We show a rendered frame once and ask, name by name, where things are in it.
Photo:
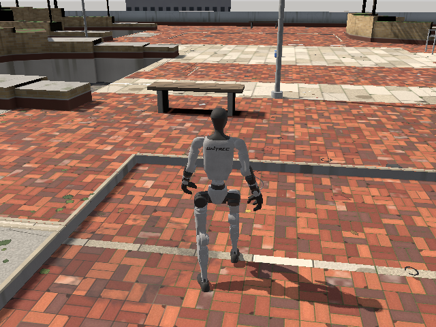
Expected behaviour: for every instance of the left robot upper arm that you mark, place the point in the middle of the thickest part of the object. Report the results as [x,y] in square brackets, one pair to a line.
[193,154]

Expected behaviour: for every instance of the right robot upper arm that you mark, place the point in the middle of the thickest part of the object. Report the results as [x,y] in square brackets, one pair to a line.
[243,156]

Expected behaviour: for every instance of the humanoid robot head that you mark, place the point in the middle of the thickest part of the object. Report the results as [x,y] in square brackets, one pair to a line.
[219,117]

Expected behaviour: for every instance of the robot left hand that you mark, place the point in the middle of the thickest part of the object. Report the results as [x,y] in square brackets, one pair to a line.
[190,184]

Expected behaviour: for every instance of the robot right hand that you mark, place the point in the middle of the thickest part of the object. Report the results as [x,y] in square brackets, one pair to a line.
[259,201]

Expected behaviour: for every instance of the robot right forearm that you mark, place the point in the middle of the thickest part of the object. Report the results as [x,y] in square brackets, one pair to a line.
[252,183]

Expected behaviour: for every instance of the robot left forearm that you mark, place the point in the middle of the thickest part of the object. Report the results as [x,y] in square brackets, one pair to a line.
[186,176]

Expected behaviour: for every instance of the robot left shin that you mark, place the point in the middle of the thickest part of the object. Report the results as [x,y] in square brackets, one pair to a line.
[202,258]

